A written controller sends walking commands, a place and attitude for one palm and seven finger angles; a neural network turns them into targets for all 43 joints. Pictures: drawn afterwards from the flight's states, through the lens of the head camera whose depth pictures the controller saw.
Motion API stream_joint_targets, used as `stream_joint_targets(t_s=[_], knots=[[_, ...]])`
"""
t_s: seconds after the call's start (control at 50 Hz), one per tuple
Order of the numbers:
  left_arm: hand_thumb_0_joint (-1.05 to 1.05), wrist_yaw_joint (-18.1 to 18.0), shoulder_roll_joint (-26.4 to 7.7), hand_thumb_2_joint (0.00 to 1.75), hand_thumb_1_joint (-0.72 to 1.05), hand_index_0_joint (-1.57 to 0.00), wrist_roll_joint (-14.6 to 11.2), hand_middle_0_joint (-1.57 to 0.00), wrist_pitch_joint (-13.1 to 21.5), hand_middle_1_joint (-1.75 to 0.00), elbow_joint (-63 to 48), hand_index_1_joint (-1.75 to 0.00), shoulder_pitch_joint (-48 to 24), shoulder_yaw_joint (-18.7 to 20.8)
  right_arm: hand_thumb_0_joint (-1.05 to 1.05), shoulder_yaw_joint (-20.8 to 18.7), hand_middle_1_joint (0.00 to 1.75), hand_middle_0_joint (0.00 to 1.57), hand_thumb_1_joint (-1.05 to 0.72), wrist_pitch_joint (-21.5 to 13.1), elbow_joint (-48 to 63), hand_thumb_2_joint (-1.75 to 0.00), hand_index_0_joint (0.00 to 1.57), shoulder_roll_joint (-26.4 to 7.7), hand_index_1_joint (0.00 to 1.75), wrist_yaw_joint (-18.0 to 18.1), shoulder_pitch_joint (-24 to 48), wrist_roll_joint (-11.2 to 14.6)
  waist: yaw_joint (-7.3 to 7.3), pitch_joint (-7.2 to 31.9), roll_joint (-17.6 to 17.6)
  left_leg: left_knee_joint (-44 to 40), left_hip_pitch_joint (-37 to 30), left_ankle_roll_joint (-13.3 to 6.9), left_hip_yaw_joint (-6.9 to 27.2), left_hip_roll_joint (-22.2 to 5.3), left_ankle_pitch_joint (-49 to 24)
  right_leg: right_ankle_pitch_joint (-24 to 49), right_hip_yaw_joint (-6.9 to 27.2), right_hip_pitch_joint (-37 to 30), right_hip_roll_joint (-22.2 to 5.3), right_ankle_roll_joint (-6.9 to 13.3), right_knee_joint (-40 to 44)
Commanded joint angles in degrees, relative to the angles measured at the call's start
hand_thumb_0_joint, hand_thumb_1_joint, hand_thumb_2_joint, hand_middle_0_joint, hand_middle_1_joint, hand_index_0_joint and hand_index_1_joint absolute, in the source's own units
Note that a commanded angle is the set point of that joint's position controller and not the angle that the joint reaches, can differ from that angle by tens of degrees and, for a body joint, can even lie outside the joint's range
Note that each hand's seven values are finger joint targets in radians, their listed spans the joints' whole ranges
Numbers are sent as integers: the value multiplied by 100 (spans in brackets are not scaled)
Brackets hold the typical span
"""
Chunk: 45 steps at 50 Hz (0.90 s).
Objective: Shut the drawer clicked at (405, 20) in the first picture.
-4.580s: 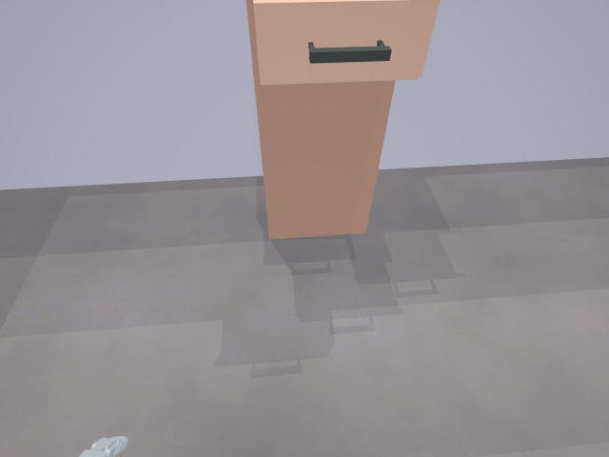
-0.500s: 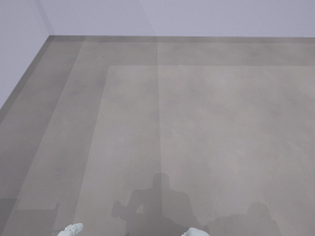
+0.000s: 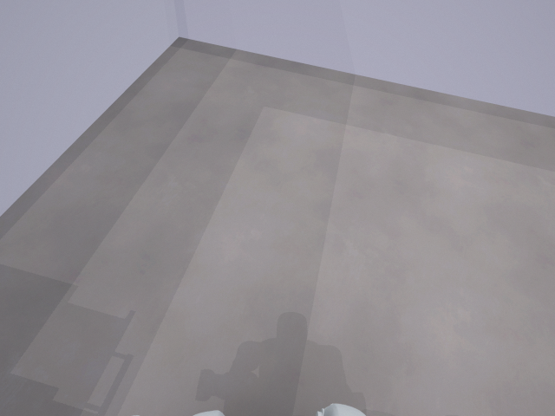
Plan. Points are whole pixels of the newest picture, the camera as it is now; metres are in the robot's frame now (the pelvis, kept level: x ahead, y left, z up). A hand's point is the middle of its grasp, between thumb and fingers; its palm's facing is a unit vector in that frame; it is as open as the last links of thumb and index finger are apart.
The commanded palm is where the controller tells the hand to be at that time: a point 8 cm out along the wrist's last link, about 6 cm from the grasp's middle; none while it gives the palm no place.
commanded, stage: turn to face it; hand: left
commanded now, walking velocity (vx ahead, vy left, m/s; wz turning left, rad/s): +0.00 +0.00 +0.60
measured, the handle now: out of the picture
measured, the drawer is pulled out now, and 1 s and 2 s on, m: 0.25 0.25 0.25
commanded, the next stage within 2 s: none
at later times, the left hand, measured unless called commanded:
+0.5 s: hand out of the picture +0.01 +0.17 -0.13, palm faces +0.31 -0.91 -0.28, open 7.4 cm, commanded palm none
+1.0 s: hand out of the picture -0.16 +0.12 -0.16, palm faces +0.64 -0.73 -0.25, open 7.4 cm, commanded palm none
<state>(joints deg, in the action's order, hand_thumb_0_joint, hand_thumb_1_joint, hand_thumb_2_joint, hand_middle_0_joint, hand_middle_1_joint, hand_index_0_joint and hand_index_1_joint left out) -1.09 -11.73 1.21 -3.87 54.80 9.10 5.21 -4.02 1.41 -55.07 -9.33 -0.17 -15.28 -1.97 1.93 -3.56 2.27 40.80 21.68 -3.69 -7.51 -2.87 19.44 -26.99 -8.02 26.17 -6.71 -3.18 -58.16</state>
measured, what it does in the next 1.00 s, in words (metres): steps on the spot, turning left: right foot, then left foot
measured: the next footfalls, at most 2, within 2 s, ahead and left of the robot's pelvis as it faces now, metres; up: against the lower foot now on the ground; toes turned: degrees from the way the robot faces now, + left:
right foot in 0.48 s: +0.03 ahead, -0.16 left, +0.00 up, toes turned +15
left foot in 0.98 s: -0.10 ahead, +0.06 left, +0.00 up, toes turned +44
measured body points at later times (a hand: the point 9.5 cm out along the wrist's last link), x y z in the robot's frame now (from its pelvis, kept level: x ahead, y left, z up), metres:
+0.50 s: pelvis -0.03 -0.06 +0.01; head +0.00 -0.08 +0.46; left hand +0.00 +0.21 -0.11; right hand +0.10 -0.29 -0.15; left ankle +0.03 +0.08 -0.71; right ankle -0.01 -0.17 -0.72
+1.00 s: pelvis -0.05 -0.06 +0.00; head -0.01 -0.02 +0.45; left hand -0.19 +0.16 -0.15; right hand +0.21 -0.19 -0.13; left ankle -0.12 +0.03 -0.72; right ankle -0.01 -0.17 -0.72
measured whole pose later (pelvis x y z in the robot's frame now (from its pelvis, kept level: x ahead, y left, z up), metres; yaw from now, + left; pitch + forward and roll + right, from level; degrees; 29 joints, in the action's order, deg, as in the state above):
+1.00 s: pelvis -0.05 -0.06 +0.00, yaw +37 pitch +1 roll +1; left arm -0.4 -12.9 1.1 -1.8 53.4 16.7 3.6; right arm -3.8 2.9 -52.1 -14.2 -1.8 -6.2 -1.2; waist -1.9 -5.6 2.0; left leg 33.7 15.8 0.6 -6.3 -1.5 17.6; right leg -23.6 -17.3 14.7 -11.8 -2.3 -40.5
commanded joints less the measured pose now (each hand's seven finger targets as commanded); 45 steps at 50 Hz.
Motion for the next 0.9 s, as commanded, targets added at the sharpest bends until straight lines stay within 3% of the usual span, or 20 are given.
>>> stream_joint_targets(t_s=[0.0, 0.04, 0.1, 0.24, 0.32, 0.38, 0.42, 0.44, 0.46, 0.48, 0.5, 0.52, 0.56, 0.6, 0.7, 0.8, 0.88], knots=[[0, 71, -334, 90, 90, -20, 25, -20, 196, -30, -531, -30, -178, 115, 0, -178, 30, 20, -90, -190, 394, -90, 20, -1016, 30, 173, -96, 54, -64, 614, -1032, -2477, -1092, -108, 2137, -1287, -1322, 855, 796, 1079, -26, -128, -1228], [0, 57, -412, 90, 90, -20, 6, -20, 187, -30, -429, -30, 29, 122, 0, -193, 30, 20, -90, -212, 432, -90, 20, -1093, 30, 181, -78, 74, -84, 797, -808, -2415, -1344, -181, 1979, -1143, -1630, 962, 843, 941, 34, -198, -1083], [0, 35, -481, 90, 90, -20, -7, -20, 168, -30, -419, -30, -8, 115, 0, -220, 30, 20, -90, -190, 399, -90, 20, -1157, 30, 166, -196, 89, -2, 789, -607, -2430, -1534, -345, 2119, -1111, -1697, 890, 864, 849, 89, -258, -665], [0, -2, -605, 90, 90, -20, -26, -20, 142, -30, -547, -30, -55, 97, 0, -287, 30, 20, -90, -74, 431, -90, 20, -1359, 30, 95, -84, 65, 64, 614, -989, -2594, -1300, -527, 2754, -1011, -704, 468, 882, 458, 238, -254, 287], [0, -15, -581, 90, 90, -20, -48, -20, 169, -30, -632, -30, -13, 56, 0, -335, 30, 20, -90, -20, 487, -90, 20, -1460, 30, 67, 12, 52, 75, 746, -1096, -2471, -1195, -581, 3086, -928, -766, 207, 869, 9, 421, -167, 1015], [0, -40, -568, 90, 90, -20, -93, -20, 183, -30, -584, -30, 448, 47, 0, -369, 30, 20, -90, 39, 616, -90, 20, -1521, 30, 32, 330, 34, -128, 752, -1186, -2447, -570, -442, 3154, -718, -620, 304, 773, -906, 611, -32, 1965], [0, -52, -676, 90, 90, -20, -95, -20, 220, -30, -483, -30, 974, 98, 0, -388, 30, 20, -90, 88, 740, -90, 20, -1453, 30, -2, 613, 53, -390, 687, -1108, -2286, 291, -85, 2910, -344, -93, 955, 596, -2028, 631, 64, 3171], [0, -85, -952, 90, 90, -20, -36, -20, 262, -30, -467, -30, 1222, 163, 0, -375, 30, 20, -90, 123, 789, -90, 20, -1189, 30, -26, 632, 95, -509, 662, -343, -1437, 1054, 237, 2447, 126, 483, 646, 1161, -2650, -15, 292, 4079], [0, -128, -1550, 90, 90, -20, 85, -20, 309, -30, -643, -30, 1057, 257, 0, -315, 30, 20, -90, 117, 926, -90, 20, -751, 30, -20, 477, 130, -496, 519, 1625, 503, 2005, 685, 1212, 915, 971, -728, 3279, -2621, -1786, 926, 5024], [0, -153, -1528, 90, 90, -20, 7, -20, 269, -30, -856, -30, 413, 152, 0, -379, 30, 20, -90, 112, 954, -90, 20, -1142, 30, -34, 690, 34, -364, 122, 1261, 1686, 1664, 607, 1276, 573, 1098, -766, 3203, -1167, -2234, 1097, 5145], [0, -165, -1256, 90, 90, -20, -5, -20, 291, -30, -1011, -30, -169, 104, 0, -396, 30, 20, -90, 165, 905, -90, 20, -1174, 30, -74, 534, 22, -40, 43, 867, 2199, 1338, 572, 1392, 440, 736, -419, 2631, -642, -1938, 1035, 5095], [0, -140, -1108, 90, 90, -20, -24, -20, 353, -30, -1043, -30, -380, 92, 0, -381, 30, 20, -90, 206, 747, -90, 20, -1091, 30, -94, 429, 5, 53, -90, 904, 2550, 1288, 604, 1256, 351, 466, 121, 2241, -634, -1511, 886, 4915], [0, -84, -813, 90, 90, -20, -34, -20, 428, -30, -984, -30, -340, -45, 0, -341, 30, 20, -90, 216, 566, -90, 20, -1013, 30, -152, 222, 22, 154, -232, 550, 3023, 1308, 731, 988, 258, -125, 1438, 1145, -891, -1002, 730, 4413], [0, -88, -777, 90, 90, -20, -27, -20, 466, -30, -864, -30, 37, -57, 0, -302, 30, 20, -90, 201, 548, -90, 20, -937, 30, -168, 247, 56, 15, -23, 507, 2933, 1451, 810, 866, 220, -232, 2117, 827, -1512, -950, 716, 4173], [0, -81, -905, 90, 90, -20, -1, -20, 451, -30, -634, -30, 770, -29, 0, -236, 30, 20, -90, 224, 672, -90, 20, -934, 30, -154, 836, 57, -365, 129, 786, 2308, 1493, 928, 702, 49, 75, 2790, 718, -2267, -1228, 857, 4003], [0, -69, -1099, 90, 90, -20, 53, -20, 421, -30, -526, -30, 1007, 25, 0, -118, 30, 20, -90, 169, 734, -90, 20, -835, 30, -152, 1217, 101, -527, 342, 979, 1120, 1004, 873, 381, 6, 550, 3989, 417, -2613, -1451, 975, 3627], [0, -59, -1251, 90, 90, -20, 60, -20, 372, -30, -497, -30, 938, 111, 0, -46, 30, 20, -90, 68, 738, -90, 20, -800, 30, -131, 1049, 135, -507, 674, 1207, -136, 214, 685, 58, 108, 471, 4580, 92, -2681, -1527, 898, 3110]])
